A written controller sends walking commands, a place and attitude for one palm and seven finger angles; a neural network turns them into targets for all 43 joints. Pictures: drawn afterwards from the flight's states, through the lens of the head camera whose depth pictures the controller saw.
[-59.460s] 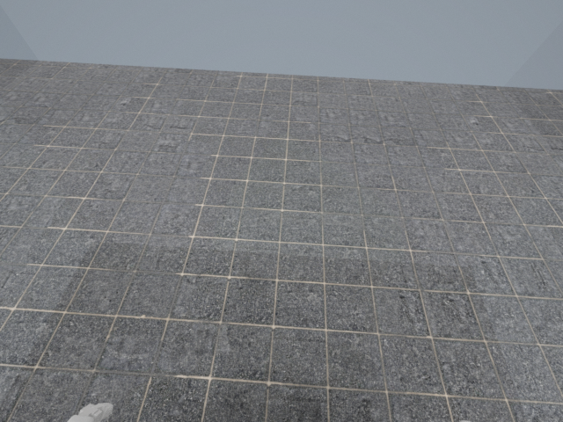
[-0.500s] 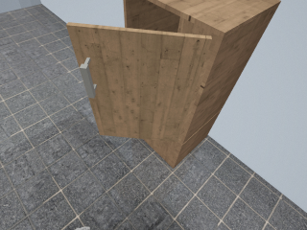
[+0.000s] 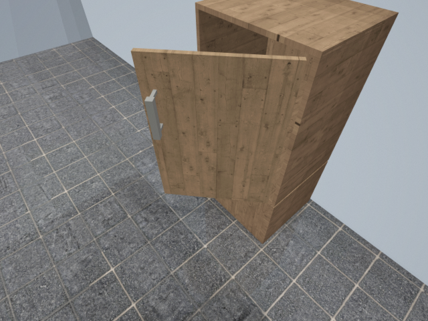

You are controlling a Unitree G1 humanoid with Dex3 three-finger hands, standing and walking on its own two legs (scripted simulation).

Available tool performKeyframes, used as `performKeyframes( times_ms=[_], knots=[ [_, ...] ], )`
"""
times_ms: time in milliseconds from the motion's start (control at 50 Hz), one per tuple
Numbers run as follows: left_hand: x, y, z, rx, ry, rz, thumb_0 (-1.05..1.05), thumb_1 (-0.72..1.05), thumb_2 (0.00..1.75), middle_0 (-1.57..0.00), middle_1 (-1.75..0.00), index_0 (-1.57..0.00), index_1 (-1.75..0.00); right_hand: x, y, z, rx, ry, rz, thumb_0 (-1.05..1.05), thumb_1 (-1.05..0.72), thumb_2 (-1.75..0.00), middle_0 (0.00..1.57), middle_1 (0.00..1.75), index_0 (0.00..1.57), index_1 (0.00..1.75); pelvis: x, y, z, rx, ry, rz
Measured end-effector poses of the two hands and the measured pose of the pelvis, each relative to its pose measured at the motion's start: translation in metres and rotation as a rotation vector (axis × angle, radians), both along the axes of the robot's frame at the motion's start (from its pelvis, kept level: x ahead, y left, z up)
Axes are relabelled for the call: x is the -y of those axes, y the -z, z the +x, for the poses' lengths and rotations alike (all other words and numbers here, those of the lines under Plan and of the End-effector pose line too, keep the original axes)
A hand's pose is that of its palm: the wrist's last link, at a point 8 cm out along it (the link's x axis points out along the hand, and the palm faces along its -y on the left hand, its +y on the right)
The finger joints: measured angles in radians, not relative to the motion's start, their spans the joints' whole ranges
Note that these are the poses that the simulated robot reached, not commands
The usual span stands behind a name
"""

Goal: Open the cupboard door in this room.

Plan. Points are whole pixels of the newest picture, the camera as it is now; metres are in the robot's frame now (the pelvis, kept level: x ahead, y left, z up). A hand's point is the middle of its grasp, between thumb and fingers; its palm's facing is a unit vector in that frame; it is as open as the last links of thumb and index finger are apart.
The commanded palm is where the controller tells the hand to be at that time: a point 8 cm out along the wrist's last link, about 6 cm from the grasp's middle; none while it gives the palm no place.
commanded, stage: come to a stop and stand still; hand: left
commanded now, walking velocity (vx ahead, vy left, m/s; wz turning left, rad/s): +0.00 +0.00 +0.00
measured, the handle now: (155, 115) +0.62 +0.22 +0.03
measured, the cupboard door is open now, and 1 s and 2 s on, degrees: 43 43 43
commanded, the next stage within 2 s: look again from close up in 0.46 s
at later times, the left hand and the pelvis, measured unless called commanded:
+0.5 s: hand out of the picture +0.00 +0.14 -0.17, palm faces +0.03 -0.98 -0.19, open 7.3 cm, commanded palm none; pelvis +0.00 -0.03 +0.01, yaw +1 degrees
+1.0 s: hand out of the picture +0.00 +0.13 -0.17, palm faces +0.06 -0.99 -0.16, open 7.4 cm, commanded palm none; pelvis +0.01 -0.03 +0.01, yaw +1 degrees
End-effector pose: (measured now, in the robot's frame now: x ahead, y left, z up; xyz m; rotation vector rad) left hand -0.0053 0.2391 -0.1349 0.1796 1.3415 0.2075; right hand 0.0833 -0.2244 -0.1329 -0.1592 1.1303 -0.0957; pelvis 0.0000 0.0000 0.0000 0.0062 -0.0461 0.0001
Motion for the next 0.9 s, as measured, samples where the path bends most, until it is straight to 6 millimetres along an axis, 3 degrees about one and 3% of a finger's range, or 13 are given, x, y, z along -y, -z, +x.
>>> performKeyframes(
  times_ms=[180,320,440,600,900],
  knots=[
    [0.026,0.000,-0.016,-0.019,0.008,-0.047,0.00,0.91,0.90,-0.20,-0.30,-0.20,-0.30,0.017,0.002,-0.054,-0.110,0.046,-0.012,0.00,-0.92,-0.90,0.20,0.30,0.20,0.30,0.010,-0.005,-0.008,-0.016,-0.005,0.002],
    [0.041,0.003,-0.009,-0.012,0.016,-0.071,0.00,0.91,0.90,-0.20,-0.30,-0.20,-0.30,0.024,0.003,-0.098,-0.226,0.082,-0.019,0.00,-0.92,-0.90,0.20,0.30,0.19,0.29,0.018,-0.006,-0.007,-0.020,-0.008,0.001],
    [0.045,0.002,-0.001,-0.006,0.020,-0.066,0.01,0.91,0.90,-0.20,-0.30,-0.20,-0.30,0.020,0.004,-0.120,-0.290,0.098,0.000,0.00,-0.91,-0.90,0.20,0.30,0.19,0.29,0.024,-0.007,-0.005,-0.020,-0.010,0.001],
    [0.048,0.001,0.004,-0.009,0.013,-0.059,0.00,0.91,0.90,-0.20,-0.30,-0.20,-0.30,0.011,0.007,-0.118,-0.310,0.096,0.032,0.00,-0.91,-0.90,0.20,0.30,0.19,0.29,0.028,-0.008,-0.001,-0.022,-0.012,0.001],
    [0.061,0.003,-0.001,-0.034,-0.018,-0.082,0.00,0.91,0.90,-0.20,-0.30,-0.20,-0.30,0.016,0.006,-0.080,-0.249,0.072,0.017,0.01,-0.92,-0.90,0.20,0.30,0.19,0.29,0.031,-0.009,0.010,-0.017,-0.012,0.001]
  ],
)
